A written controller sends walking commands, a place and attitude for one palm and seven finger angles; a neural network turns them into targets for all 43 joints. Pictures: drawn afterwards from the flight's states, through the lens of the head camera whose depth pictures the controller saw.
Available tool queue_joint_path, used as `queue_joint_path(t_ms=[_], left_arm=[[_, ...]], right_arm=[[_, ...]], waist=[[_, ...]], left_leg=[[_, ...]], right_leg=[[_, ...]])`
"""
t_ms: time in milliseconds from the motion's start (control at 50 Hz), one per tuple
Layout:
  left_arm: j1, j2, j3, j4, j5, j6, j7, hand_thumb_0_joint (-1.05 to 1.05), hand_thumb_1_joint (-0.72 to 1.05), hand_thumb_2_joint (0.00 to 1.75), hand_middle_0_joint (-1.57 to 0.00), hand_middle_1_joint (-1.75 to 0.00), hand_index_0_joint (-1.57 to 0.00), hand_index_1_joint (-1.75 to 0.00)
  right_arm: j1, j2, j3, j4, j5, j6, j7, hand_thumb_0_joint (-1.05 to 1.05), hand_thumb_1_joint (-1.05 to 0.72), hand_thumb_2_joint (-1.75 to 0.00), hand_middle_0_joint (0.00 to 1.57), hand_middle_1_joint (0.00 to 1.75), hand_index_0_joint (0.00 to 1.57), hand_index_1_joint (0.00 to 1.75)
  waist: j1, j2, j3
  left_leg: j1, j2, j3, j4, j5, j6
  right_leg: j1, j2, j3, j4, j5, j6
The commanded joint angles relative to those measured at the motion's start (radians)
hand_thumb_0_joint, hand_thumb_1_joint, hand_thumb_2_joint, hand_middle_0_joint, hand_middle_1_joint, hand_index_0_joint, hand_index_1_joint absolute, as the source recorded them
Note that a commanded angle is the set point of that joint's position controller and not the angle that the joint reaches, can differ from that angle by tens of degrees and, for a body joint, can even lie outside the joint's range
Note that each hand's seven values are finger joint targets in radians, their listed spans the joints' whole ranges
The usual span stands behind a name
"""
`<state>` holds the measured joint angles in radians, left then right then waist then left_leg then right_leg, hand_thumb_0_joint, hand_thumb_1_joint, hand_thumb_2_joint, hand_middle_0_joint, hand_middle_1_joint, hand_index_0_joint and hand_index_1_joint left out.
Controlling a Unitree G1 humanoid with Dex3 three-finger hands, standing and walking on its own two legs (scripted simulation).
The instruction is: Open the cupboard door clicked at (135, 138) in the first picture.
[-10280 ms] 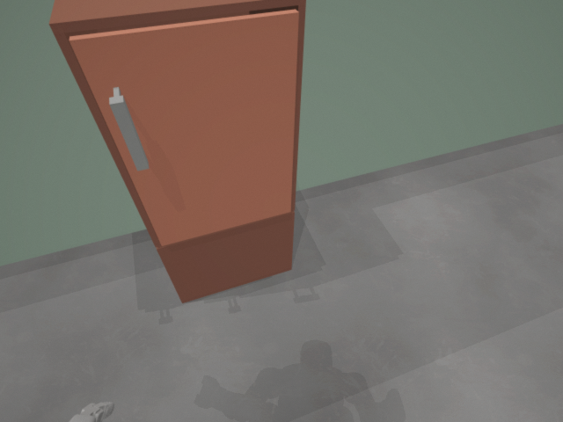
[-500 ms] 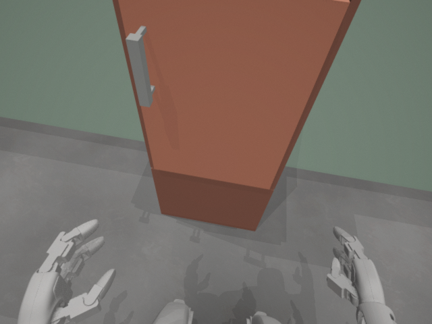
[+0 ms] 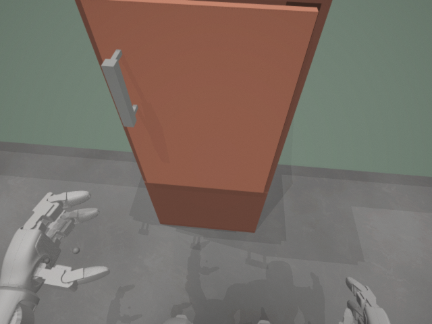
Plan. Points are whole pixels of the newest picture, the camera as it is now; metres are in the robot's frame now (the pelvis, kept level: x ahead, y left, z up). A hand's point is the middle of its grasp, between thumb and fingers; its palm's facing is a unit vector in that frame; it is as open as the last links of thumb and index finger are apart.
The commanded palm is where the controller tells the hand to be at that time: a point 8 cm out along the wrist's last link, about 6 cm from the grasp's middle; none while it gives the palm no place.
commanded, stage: raise the hand with hooked fingers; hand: left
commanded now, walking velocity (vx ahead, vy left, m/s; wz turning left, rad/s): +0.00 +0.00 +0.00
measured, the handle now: (124, 90) +0.55 +0.24 +0.11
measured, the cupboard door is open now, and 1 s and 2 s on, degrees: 0 0 0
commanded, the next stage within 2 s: move the hooked fingers beside the handle in 1.06 s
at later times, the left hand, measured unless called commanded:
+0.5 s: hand (40, 198) +0.27 +0.28 +0.13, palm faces +0.02 -1.00 -0.05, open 13.9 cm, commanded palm +0.25 +0.33 +0.13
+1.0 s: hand (50, 185) +0.30 +0.28 +0.13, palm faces +0.00 -1.00 -0.03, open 14.0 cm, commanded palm +0.27 +0.32 +0.13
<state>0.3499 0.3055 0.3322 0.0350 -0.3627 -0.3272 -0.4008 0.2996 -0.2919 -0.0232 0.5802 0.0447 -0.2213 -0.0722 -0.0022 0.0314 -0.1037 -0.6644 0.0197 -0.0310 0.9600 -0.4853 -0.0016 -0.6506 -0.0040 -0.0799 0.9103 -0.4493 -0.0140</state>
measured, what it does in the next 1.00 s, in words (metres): stands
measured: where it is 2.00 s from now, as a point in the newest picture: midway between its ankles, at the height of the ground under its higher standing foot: outside the picture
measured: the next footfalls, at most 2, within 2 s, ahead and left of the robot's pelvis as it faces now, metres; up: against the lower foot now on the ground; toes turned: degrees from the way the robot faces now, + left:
none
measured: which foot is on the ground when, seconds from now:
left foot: down 0.00-1.00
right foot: down 0.00-1.00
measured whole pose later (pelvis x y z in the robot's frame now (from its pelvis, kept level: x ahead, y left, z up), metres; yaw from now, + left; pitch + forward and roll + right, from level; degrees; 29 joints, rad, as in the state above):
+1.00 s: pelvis +0.00 +0.01 +0.03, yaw -1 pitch +6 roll -1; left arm -0.07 0.43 0.45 0.37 -0.35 -0.14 -0.51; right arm 0.29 -0.28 0.04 0.56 0.05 -0.20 -0.10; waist 0.01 0.03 -0.06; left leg -0.46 0.02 0.00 0.75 -0.40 0.01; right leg -0.45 0.00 -0.05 0.70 -0.35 0.00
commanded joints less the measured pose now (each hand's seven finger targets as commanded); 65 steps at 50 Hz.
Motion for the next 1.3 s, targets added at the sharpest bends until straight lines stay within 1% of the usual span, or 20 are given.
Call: queue_joint_path(t_ms=[0, 40, 100, 140, 240, 300, 380, 440, 520, 580, 600, 660, 720, 800, 860, 940, 1000, 1140, 1200, 1280], left_arm=[[-0.225, 0.288, 0.124, -0.202, -0.029, -0.043, -0.053, 0.00, -0.34, 0.37, -0.29, -1.10, -0.29, -1.10], [-0.251, 0.293, 0.152, -0.227, -0.040, -0.050, -0.034, 0.00, -0.38, 0.35, -0.29, -1.12, -0.29, -1.12], [-0.263, 0.303, 0.187, -0.186, -0.053, -0.040, -0.002, 0.00, -0.45, 0.32, -0.30, -1.17, -0.30, -1.17], [-0.258, 0.262, 0.161, -0.115, -0.054, -0.010, -0.004, 0.00, -0.50, 0.30, -0.30, -1.20, -0.30, -1.20], [-0.365, 0.261, 0.101, 0.049, -0.023, 0.124, -0.069, 0.00, -0.50, 0.30, -0.30, -1.20, -0.30, -1.20], [-0.515, 0.316, 0.122, 0.006, -0.021, 0.140, -0.089, 0.00, -0.50, 0.30, -0.30, -1.20, -0.30, -1.20], [-0.604, 0.394, 0.205, -0.036, -0.025, 0.081, -0.078, 0.00, -0.50, 0.30, -0.30, -1.20, -0.30, -1.20], [-0.623, 0.403, 0.221, 0.046, -0.029, 0.070, -0.080, 0.00, -0.50, 0.30, -0.30, -1.20, -0.30, -1.20], [-0.664, 0.388, 0.187, 0.204, -0.023, 0.141, -0.123, 0.00, -0.50, 0.30, -0.30, -1.20, -0.30, -1.20], [-0.664, 0.371, 0.151, 0.228, -0.012, 0.185, -0.151, 0.00, -0.50, 0.30, -0.30, -1.20, -0.30, -1.20], [-0.647, 0.369, 0.151, 0.223, -0.017, 0.187, -0.158, 0.00, -0.50, 0.30, -0.30, -1.20, -0.30, -1.20], [-0.628, 0.407, 0.190, 0.140, -0.017, 0.158, -0.146, 0.00, -0.50, 0.30, -0.30, -1.20, -0.30, -1.20], [-0.641, 0.443, 0.251, 0.091, -0.034, 0.109, -0.117, 0.00, -0.50, 0.30, -0.30, -1.20, -0.30, -1.20], [-0.668, 0.435, 0.250, 0.116, -0.030, 0.095, -0.095, 0.00, -0.50, 0.30, -0.30, -1.20, -0.30, -1.20], [-0.665, 0.401, 0.203, 0.112, -0.006, 0.107, -0.099, 0.00, -0.50, 0.30, -0.30, -1.20, -0.30, -1.20], [-0.656, 0.395, 0.190, 0.112, -0.013, 0.122, -0.124, 0.00, -0.50, 0.30, -0.30, -1.20, -0.30, -1.20], [-0.664, 0.404, 0.208, 0.149, -0.029, 0.124, -0.130, 0.00, -0.50, 0.30, -0.30, -1.20, -0.30, -1.20], [-0.662, 0.401, 0.206, 0.152, -0.021, 0.117, -0.124, 0.00, -0.50, 0.30, -0.30, -1.20, -0.30, -1.20], [-0.748, 0.437, 0.216, 0.229, -0.009, 0.121, -0.124, 0.00, -0.50, 0.30, -0.30, -1.20, -0.30, -1.20], [-0.903, 0.430, 0.175, 0.274, 0.004, 0.106, -0.136, 0.00, -0.50, 0.30, -0.30, -1.20, -0.30, -1.20]], right_arm=[[-0.068, -0.119, -0.021, -0.174, 0.008, -0.077, -0.023, 0.00, -0.90, -0.90, 0.20, 0.30, 0.20, 0.30], [-0.075, -0.105, -0.014, -0.178, 0.010, -0.080, -0.026, 0.00, -0.90, -0.90, 0.20, 0.30, 0.20, 0.30], [-0.076, -0.100, -0.003, -0.173, 0.007, -0.079, -0.024, 0.00, -0.90, -0.90, 0.20, 0.30, 0.20, 0.30], [-0.076, -0.100, 0.000, -0.172, 0.010, -0.071, -0.020, 0.00, -0.90, -0.90, 0.20, 0.30, 0.20, 0.30], [-0.074, -0.124, 0.006, -0.183, 0.022, -0.047, -0.023, 0.00, -0.90, -0.90, 0.20, 0.30, 0.20, 0.30], [-0.080, -0.127, 0.012, -0.193, 0.016, -0.048, -0.033, 0.00, -0.90, -0.90, 0.20, 0.30, 0.20, 0.30], [-0.078, -0.116, 0.017, -0.184, 0.009, -0.058, -0.041, 0.00, -0.90, -0.90, 0.20, 0.30, 0.20, 0.30], [-0.075, -0.114, 0.025, -0.163, 0.009, -0.053, -0.042, 0.00, -0.90, -0.90, 0.20, 0.30, 0.20, 0.30], [-0.075, -0.129, 0.025, -0.152, 0.021, -0.039, -0.050, 0.00, -0.90, -0.90, 0.20, 0.30, 0.20, 0.30], [-0.067, -0.132, 0.020, -0.166, 0.022, -0.036, -0.048, 0.00, -0.90, -0.90, 0.20, 0.30, 0.20, 0.30], [-0.066, -0.133, 0.019, -0.174, 0.020, -0.038, -0.044, 0.00, -0.90, -0.90, 0.20, 0.30, 0.20, 0.30], [-0.065, -0.132, 0.014, -0.187, 0.013, -0.041, -0.029, 0.00, -0.90, -0.90, 0.20, 0.30, 0.20, 0.30], [-0.060, -0.127, 0.012, -0.186, 0.006, -0.042, -0.024, 0.00, -0.90, -0.90, 0.20, 0.30, 0.20, 0.30], [-0.055, -0.127, 0.013, -0.168, 0.006, -0.036, -0.029, 0.00, -0.90, -0.90, 0.20, 0.30, 0.20, 0.30], [-0.051, -0.121, 0.010, -0.165, 0.011, -0.035, -0.033, 0.00, -0.90, -0.90, 0.20, 0.30, 0.20, 0.30], [-0.053, -0.125, 0.009, -0.166, 0.012, -0.033, -0.036, 0.00, -0.90, -0.90, 0.20, 0.30, 0.20, 0.30], [-0.054, -0.129, 0.012, -0.161, 0.012, -0.029, -0.040, 0.00, -0.90, -0.90, 0.20, 0.30, 0.20, 0.30], [-0.060, -0.120, 0.014, -0.168, 0.010, -0.025, -0.036, 0.00, -0.90, -0.90, 0.20, 0.30, 0.20, 0.30], [-0.048, -0.130, 0.015, -0.146, 0.012, -0.011, -0.044, 0.00, -0.90, -0.90, 0.20, 0.30, 0.20, 0.30], [-0.042, -0.131, 0.016, -0.134, 0.014, -0.007, -0.054, 0.00, -0.90, -0.90, 0.20, 0.30, 0.20, 0.30]], waist=[[-0.004, 0.053, -0.198], [0.013, 0.078, -0.230], [0.029, 0.092, -0.197], [0.020, 0.083, -0.154], [-0.003, 0.028, -0.063], [0.000, 0.060, -0.112], [0.010, 0.053, -0.208], [0.009, 0.055, -0.164], [0.002, 0.057, -0.086], [0.004, 0.058, -0.113], [0.012, 0.029, -0.136], [0.026, 0.048, -0.195], [0.031, 0.021, -0.207], [0.022, 0.060, -0.154], [0.012, 0.129, -0.176], [0.006, 0.065, -0.192], [0.007, 0.020, -0.153], [0.016, 0.047, -0.193], [-0.007, -0.001, -0.131], [-0.031, 0.036, -0.154]], left_leg=[[0.129, -0.026, 0.007, -0.151, 0.298, 0.029], [0.181, -0.023, 0.001, -0.183, 0.326, 0.025], [0.200, -0.020, -0.005, -0.206, 0.360, 0.017], [0.201, -0.019, 0.002, -0.223, 0.356, 0.012], [0.174, -0.018, 0.002, -0.260, 0.283, 0.017], [0.222, -0.021, -0.007, -0.272, 0.302, 0.019], [0.293, -0.018, -0.014, -0.284, 0.349, 0.017], [0.294, -0.015, -0.012, -0.302, 0.340, 0.011], [0.259, -0.018, -0.004, -0.323, 0.292, 0.014], [0.275, -0.021, -0.007, -0.328, 0.308, 0.018], [0.278, -0.022, -0.005, -0.320, 0.338, 0.020], [0.302, -0.021, -0.002, -0.317, 0.393, 0.018], [0.305, -0.020, 0.002, -0.319, 0.405, 0.016], [0.290, -0.021, 0.012, -0.319, 0.378, 0.015], [0.325, -0.020, 0.016, -0.322, 0.395, 0.016], [0.319, -0.020, 0.017, -0.312, 0.412, 0.024], [0.294, -0.021, 0.015, -0.310, 0.391, 0.022], [0.311, -0.025, 0.022, -0.309, 0.427, 0.022], [0.270, -0.022, 0.022, -0.304, 0.374, 0.023], [0.279, -0.027, 0.020, -0.301, 0.327, 0.025]], right_leg=[[0.176, 0.009, 0.063, -0.160, 0.228, -0.001], [0.201, 0.014, 0.036, -0.155, 0.251, -0.005], [0.216, 0.026, 0.020, -0.158, 0.284, -0.013], [0.207, 0.023, 0.012, -0.173, 0.298, -0.008], [0.186, 0.023, 0.016, -0.227, 0.248, -0.003], [0.219, 0.024, 0.020, -0.232, 0.254, -0.011], [0.261, 0.029, 0.021, -0.233, 0.281, -0.011], [0.255, 0.031, 0.017, -0.245, 0.275, -0.014], [0.240, 0.023, 0.025, -0.277, 0.243, -0.013], [0.242, 0.019, 0.021, -0.280, 0.257, -0.013], [0.271, 0.019, 0.028, -0.278, 0.288, -0.016], [0.290, 0.023, 0.025, -0.265, 0.331, -0.014], [0.309, 0.030, 0.026, -0.262, 0.344, -0.015], [0.288, 0.027, 0.033, -0.269, 0.329, -0.016], [0.277, 0.022, 0.034, -0.270, 0.345, -0.014], [0.304, 0.023, 0.040, -0.276, 0.386, -0.009], [0.297, 0.026, 0.039, -0.280, 0.373, -0.011], [0.319, 0.020, 0.042, -0.271, 0.420, -0.007], [0.289, 0.021, 0.049, -0.283, 0.377, -0.006], [0.259, 0.017, 0.059, -0.288, 0.325, -0.003]])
